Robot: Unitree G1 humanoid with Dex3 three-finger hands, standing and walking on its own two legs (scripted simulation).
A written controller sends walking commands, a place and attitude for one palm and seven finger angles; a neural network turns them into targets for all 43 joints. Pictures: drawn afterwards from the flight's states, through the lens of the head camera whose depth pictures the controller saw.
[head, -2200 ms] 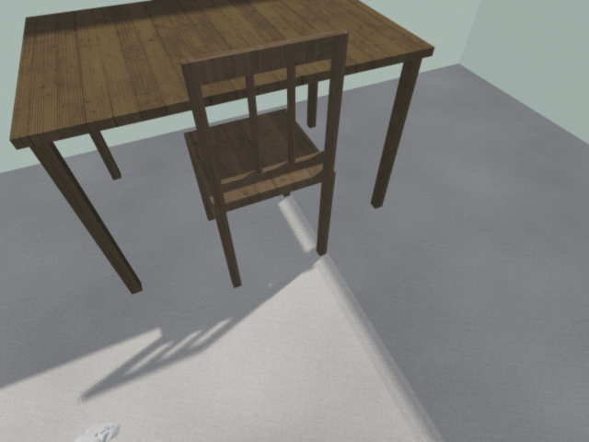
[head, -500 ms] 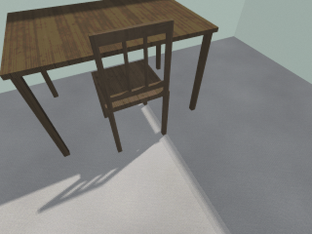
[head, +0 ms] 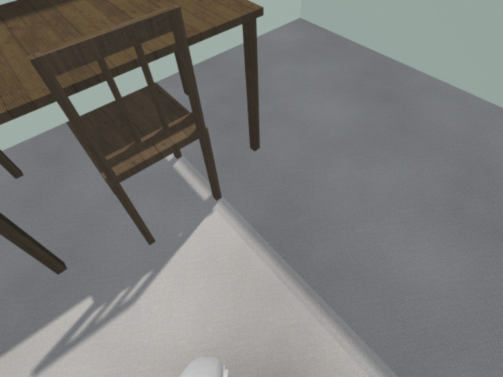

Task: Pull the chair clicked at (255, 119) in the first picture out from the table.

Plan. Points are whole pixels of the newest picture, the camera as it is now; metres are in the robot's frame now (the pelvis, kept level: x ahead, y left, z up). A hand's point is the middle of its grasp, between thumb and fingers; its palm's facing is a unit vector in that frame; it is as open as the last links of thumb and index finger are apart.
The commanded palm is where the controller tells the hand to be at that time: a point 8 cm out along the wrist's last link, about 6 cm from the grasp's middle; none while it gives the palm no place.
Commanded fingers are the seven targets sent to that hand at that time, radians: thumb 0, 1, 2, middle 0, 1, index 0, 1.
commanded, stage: walk to a spot facing it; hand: left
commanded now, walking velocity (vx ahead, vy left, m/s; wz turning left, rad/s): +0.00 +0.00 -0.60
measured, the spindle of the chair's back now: (121, 104) +0.79 +0.48 -0.08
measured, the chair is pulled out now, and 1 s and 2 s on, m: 0.00 0.00 0.00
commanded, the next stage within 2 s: turn to face it in 1.66 s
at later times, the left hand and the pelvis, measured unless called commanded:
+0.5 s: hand (129, 363) +0.15 +0.26 -0.17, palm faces -0.22 -0.96 -0.19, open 7.4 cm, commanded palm none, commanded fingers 0.00 0.90 0.90 -0.20 -0.30 -0.20 -0.30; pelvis +0.04 +0.06 +0.00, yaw -18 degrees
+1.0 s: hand (277, 257) +0.39 -0.01 -0.18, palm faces -0.58 -0.80 -0.17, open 7.4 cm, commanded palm none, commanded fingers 0.00 0.90 0.90 -0.20 -0.30 -0.20 -0.30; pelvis +0.19 -0.09 -0.02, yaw -34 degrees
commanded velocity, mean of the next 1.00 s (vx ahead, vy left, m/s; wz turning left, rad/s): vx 0.32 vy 0.00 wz -0.50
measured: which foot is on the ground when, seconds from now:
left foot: up 0.00-0.26, down 0.28-0.84, up 0.86-1.00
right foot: down 0.00-0.28, up 0.30-0.84, down 0.86-1.00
